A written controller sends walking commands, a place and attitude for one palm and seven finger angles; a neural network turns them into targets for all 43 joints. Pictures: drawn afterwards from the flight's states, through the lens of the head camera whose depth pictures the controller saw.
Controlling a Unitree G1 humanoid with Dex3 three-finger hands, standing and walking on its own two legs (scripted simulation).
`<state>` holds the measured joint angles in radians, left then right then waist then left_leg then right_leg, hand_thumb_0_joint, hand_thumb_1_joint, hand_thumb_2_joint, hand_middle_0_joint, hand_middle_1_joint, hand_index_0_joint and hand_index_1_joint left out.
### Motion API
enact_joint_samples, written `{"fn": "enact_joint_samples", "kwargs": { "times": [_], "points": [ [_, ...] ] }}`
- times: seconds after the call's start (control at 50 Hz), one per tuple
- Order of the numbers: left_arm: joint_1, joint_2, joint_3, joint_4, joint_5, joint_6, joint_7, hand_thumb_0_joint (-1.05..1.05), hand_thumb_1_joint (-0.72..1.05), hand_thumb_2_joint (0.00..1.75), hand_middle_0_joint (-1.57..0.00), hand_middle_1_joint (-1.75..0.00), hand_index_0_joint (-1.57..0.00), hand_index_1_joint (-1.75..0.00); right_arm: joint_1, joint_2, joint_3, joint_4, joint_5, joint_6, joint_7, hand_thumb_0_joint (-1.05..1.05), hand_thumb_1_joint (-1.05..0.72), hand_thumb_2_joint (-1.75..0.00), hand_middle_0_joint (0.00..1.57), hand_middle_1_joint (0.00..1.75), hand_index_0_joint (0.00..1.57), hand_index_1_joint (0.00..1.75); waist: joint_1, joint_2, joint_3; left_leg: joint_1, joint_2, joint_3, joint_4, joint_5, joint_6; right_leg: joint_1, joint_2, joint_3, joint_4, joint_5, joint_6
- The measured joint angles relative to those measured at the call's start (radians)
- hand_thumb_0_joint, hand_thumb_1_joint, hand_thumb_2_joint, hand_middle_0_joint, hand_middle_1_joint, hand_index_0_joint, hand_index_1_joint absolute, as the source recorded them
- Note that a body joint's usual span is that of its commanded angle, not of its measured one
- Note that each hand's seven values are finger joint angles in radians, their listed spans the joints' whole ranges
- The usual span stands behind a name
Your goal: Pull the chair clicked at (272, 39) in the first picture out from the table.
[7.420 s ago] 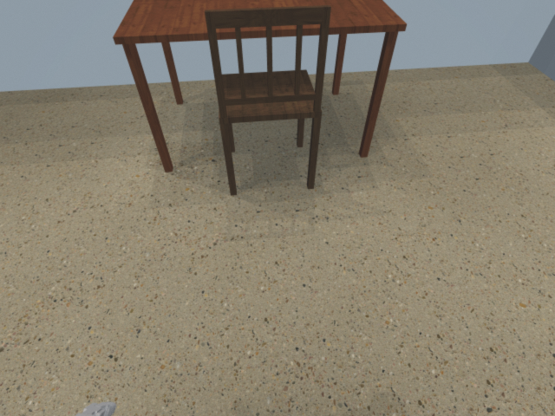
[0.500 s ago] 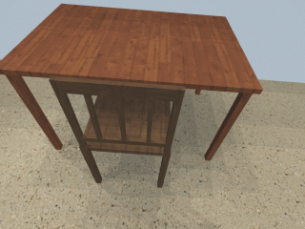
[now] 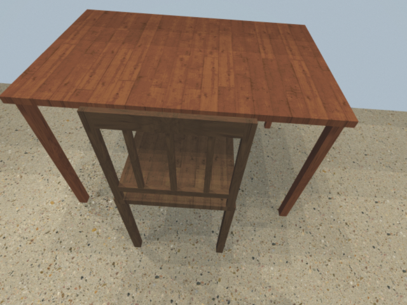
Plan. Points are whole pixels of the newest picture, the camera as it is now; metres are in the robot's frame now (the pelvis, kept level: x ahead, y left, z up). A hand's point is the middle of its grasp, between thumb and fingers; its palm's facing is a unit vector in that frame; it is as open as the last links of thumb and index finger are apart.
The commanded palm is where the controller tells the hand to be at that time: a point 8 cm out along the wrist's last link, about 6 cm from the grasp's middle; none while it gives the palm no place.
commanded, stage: come to a stop and stand still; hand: left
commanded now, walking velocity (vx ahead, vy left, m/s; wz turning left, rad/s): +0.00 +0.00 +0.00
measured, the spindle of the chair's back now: (171, 163) +0.50 +0.12 -0.09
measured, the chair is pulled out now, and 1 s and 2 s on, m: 0.00 0.00 0.00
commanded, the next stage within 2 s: look again from close up in 0.02 s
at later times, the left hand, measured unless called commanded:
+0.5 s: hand out of the picture -0.01 +0.15 -0.18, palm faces +0.02 -0.99 -0.17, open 7.4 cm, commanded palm none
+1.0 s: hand out of the picture +0.00 +0.14 -0.17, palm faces +0.01 -0.99 -0.16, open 7.4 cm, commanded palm none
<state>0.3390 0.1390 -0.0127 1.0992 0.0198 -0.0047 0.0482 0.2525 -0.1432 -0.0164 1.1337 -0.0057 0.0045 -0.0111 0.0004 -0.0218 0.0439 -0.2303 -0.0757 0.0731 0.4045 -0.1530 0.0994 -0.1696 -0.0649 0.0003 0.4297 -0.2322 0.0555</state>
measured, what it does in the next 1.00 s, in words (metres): stands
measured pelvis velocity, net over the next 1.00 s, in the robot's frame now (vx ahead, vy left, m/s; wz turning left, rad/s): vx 0.02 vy -0.02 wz -0.01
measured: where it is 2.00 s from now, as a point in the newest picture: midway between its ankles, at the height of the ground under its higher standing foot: outside the picture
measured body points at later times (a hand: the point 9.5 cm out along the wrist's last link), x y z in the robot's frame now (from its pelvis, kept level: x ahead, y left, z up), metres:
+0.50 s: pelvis +0.01 -0.01 +0.00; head +0.02 +0.00 +0.45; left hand -0.01 +0.20 -0.16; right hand +0.00 -0.22 -0.16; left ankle +0.05 +0.05 -0.74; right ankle +0.00 -0.16 -0.74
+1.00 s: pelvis +0.02 -0.02 +0.00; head +0.04 -0.02 +0.45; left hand +0.00 +0.19 -0.16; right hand +0.01 -0.23 -0.16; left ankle +0.05 +0.05 -0.74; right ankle +0.00 -0.16 -0.74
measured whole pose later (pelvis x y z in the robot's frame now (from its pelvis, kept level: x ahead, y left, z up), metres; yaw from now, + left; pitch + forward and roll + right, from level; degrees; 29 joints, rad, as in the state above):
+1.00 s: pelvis +0.02 -0.02 +0.00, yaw -1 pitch -1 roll +0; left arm 0.33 0.11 -0.01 1.12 0.01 -0.01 0.05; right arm 0.28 -0.12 -0.01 1.16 0.00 -0.01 -0.02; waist -0.01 -0.01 0.04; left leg -0.19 -0.06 0.07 0.39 -0.18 0.07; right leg -0.13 -0.05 0.00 0.41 -0.26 0.04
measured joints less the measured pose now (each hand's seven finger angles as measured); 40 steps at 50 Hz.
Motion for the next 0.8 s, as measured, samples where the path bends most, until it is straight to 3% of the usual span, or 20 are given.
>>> {"fn": "enact_joint_samples", "kwargs": {
  "times": [0.8],
  "points": [
    [-0.005,-0.027,0.0,0.02,-0.007,-0.007,0.001,0.0,0.91,0.9,-0.2,-0.3,-0.2,-0.3,0.026,0.016,0.008,0.022,0.003,-0.011,-0.008,0.01,-0.91,-0.9,0.19,0.3,0.2,0.29,-0.007,0.016,-0.006,0.041,0.014,0.002,-0.016,-0.024,-0.02,0.037,0.014,0.005,-0.016,-0.022,-0.011]
  ]
}}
